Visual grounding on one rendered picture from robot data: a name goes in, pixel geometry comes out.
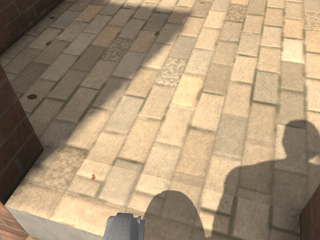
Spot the robot left thigh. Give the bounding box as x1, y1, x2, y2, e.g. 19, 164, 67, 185
102, 212, 145, 240

